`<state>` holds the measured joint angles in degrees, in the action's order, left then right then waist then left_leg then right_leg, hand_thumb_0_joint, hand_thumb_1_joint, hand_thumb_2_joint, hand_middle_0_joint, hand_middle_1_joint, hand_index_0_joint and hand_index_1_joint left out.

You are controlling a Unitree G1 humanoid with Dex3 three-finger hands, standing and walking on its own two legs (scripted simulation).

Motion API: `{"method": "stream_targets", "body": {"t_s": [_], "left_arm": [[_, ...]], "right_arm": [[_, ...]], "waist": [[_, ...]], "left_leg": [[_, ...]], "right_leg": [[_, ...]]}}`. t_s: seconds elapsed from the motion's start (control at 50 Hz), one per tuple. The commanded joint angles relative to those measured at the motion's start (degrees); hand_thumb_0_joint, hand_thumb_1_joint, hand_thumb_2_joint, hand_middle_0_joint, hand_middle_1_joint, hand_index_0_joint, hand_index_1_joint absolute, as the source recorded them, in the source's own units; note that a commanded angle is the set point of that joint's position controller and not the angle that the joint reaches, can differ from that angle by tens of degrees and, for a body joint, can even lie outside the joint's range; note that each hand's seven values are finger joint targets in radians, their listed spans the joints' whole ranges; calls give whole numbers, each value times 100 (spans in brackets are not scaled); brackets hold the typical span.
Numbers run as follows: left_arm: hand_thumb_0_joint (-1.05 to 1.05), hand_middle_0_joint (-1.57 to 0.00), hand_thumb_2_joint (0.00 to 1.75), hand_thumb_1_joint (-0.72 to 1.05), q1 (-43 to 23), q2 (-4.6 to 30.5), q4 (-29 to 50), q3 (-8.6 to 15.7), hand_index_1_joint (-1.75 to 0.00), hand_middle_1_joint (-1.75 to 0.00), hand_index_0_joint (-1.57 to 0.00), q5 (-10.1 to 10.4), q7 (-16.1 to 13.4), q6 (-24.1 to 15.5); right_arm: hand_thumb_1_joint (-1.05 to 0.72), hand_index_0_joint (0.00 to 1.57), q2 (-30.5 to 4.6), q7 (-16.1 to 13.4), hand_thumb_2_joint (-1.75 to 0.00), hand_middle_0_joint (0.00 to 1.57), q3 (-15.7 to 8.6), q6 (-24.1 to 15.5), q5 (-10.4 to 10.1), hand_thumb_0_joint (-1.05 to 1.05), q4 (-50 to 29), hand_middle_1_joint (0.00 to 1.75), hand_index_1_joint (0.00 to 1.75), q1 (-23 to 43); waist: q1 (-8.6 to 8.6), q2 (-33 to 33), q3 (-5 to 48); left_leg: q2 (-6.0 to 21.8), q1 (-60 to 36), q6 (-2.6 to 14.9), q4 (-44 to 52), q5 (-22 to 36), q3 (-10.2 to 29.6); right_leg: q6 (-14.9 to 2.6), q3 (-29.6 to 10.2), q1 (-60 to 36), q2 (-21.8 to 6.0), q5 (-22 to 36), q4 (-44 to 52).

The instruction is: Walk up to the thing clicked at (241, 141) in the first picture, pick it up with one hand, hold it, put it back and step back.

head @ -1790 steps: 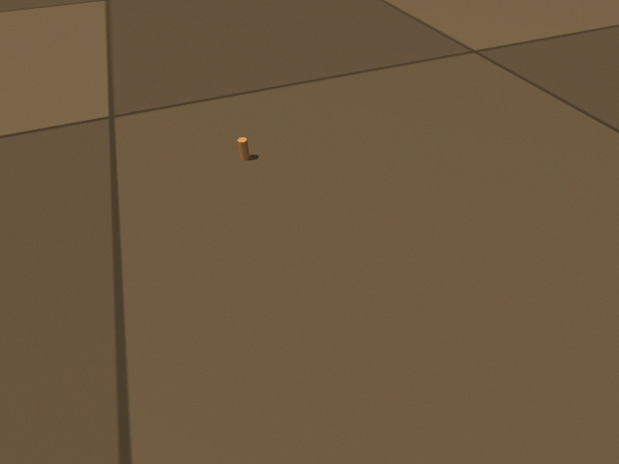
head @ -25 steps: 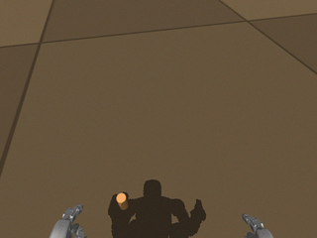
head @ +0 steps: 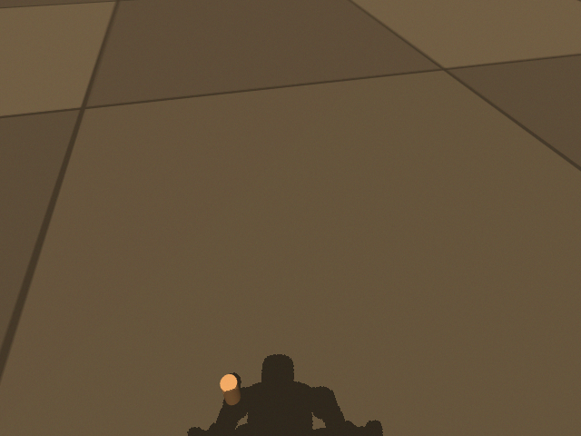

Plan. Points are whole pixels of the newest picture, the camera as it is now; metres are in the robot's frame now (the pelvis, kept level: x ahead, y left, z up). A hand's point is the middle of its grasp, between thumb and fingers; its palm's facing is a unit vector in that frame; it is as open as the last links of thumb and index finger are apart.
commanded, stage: stand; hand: left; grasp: from above
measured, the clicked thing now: (230, 390) +0.45 +0.21 -0.71
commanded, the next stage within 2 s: step back in 1.92 s
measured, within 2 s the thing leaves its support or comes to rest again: neither
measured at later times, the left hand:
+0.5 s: hand out of the picture +0.02 +0.23 -0.15, palm faces +0.02 -0.94 -0.33, open 7.4 cm
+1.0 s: hand out of the picture +0.08 +0.21 -0.15, palm faces +0.01 -0.95 -0.32, open 7.4 cm
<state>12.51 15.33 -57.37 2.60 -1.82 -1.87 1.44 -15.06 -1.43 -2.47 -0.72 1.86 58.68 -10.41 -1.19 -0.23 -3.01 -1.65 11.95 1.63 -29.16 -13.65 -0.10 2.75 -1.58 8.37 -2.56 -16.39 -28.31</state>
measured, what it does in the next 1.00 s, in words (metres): stands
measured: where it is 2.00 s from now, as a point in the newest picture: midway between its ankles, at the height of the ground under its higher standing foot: outside the picture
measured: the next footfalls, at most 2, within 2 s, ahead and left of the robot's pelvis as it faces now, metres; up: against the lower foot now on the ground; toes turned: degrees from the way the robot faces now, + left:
none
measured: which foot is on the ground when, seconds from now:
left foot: down 0.00-1.00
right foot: down 0.00-1.00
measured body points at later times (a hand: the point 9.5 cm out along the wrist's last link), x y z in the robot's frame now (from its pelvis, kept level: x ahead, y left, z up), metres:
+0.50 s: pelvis -0.01 -0.01 +0.01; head -0.01 -0.02 +0.46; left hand +0.02 +0.27 -0.13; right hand +0.05 -0.30 -0.13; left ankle +0.03 +0.10 -0.74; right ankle -0.01 -0.15 -0.74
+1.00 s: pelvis +0.01 -0.02 +0.01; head +0.02 -0.03 +0.46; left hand +0.08 +0.26 -0.13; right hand +0.07 -0.31 -0.13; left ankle +0.03 +0.10 -0.74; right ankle -0.01 -0.15 -0.74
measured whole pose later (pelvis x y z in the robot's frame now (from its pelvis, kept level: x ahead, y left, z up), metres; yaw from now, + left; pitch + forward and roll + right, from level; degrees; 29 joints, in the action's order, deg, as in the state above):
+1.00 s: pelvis +0.01 -0.02 +0.01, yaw +0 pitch -3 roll +0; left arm 7.1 16.5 -65.1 1.9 -1.2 -0.8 -0.1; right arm -17.7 -0.8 -1.0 -0.7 0.6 65.3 -7.2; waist 0.1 0.7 -3.6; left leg 0.0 7.2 -0.2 -19.7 -9.6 0.3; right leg 1.2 -1.2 4.1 -1.0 -12.6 -19.7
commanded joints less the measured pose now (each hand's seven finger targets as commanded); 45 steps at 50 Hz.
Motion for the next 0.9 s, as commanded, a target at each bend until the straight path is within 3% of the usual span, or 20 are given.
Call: {"method": "stream_targets", "body": {"t_s": [0.0, 0.08, 0.18, 0.24, 0.3, 0.36, 0.42, 0.46, 0.52, 0.66, 0.88], "left_arm": [[0, -20, 90, 90, -176, 981, 123, 174, -30, -30, -20, 1, -63, -205], [0, -20, 90, 90, -257, 1079, -56, 181, -30, -30, -20, -14, -48, -201], [0, -20, 90, 90, -244, 1060, -224, 142, -30, -30, -20, -8, -28, -222], [0, -20, 90, 90, -197, 1092, -297, 138, -30, -30, -20, 0, -10, -217], [0, -20, 90, 90, -270, 1127, -332, 124, -30, -30, -20, -6, -15, -246], [0, -20, 90, 90, -273, 1189, -374, 124, -30, -30, -20, 5, -16, -248], [0, -20, 90, 90, -301, 1200, -418, 114, -30, -30, -20, 17, -8, -253], [0, -20, 90, 90, -329, 1241, -413, 116, -30, -30, -20, 23, -16, -276], [0, -20, 90, 90, -357, 1270, -442, 108, -30, -30, -20, 37, -7, -274], [0, -20, 90, 90, -412, 1226, -483, 111, -30, -30, -20, 62, 21, -265], [0, -20, 90, 90, -553, 1290, -497, 108, -30, -30, -20, 90, 29, -275]], "right_arm": [[-90, 20, -1141, -74, -90, 20, -226, -126, -11, 0, -218, 30, 30, 299], [-90, 20, -1186, -53, -90, 20, -234, -96, -19, 0, -85, 30, 30, 315], [-90, 20, -1211, -23, -90, 20, -229, -75, -26, 0, 45, 30, 30, 332], [-90, 20, -1242, -12, -90, 20, -207, -70, -33, 0, 97, 30, 30, 385], [-90, 20, -1218, 3, -90, 20, -189, -70, -52, 0, 119, 30, 30, 449], [-90, 20, -1275, 17, -90, 20, -182, -52, -44, 0, 173, 30, 30, 412], [-90, 20, -1235, 29, -90, 20, -150, -41, -52, 0, 193, 30, 30, 413], [-90, 20, -1255, 36, -90, 20, -148, -44, -64, 0, 221, 30, 30, 373], [-90, 20, -1270, 43, -90, 20, -127, -33, -68, 0, 249, 30, 30, 363], [-90, 20, -1270, 20, -90, 20, -65, -80, -74, 0, 297, 30, 30, 423], [-90, 20, -1395, -2, -90, 20, -39, -108, -98, 0, 375, 30, 30, 431]], "waist": [[10, 82, 57], [60, 129, -60], [70, 25, -52], [31, 150, -100], [60, -24, -2], [83, 5, -71], [105, -70, -155], [119, -151, -11], [146, -151, -152], [94, 48, 124], [120, -86, 297]], "left_leg": [[675, -153, 33, 1017, 386, 818], [668, -172, 4, 1301, -261, 842], [695, -217, 6, 1354, -260, 830], [710, -79, -10, 1486, -612, 896], [696, -325, -9, 1318, -146, 786], [688, -252, -2, 1349, -361, 795], [686, -217, -4, 1307, -265, 756], [669, -386, -8, 1207, 101, 686], [648, -374, -16, 1183, 28, 657], [756, -481, 1, 1248, 487, 664], [808, -713, -35, 1127, 1416, 557]], "right_leg": [[-332, -255, -6, -246, 578, 739], [-312, -243, 78, -228, 331, 874], [-311, -292, 42, -281, 293, 1005], [-304, -254, 18, -244, 220, 1012], [-317, -316, 84, -318, 300, 1118], [-309, -332, 142, -303, 112, 1202], [-325, -365, 166, -321, 46, 1224], [-332, -423, 130, -379, 208, 1294], [-348, -477, 287, -371, -109, 1405], [-374, -406, -71, -377, 721, 1181], [-341, -383, -249, -406, 1406, 1188]]}}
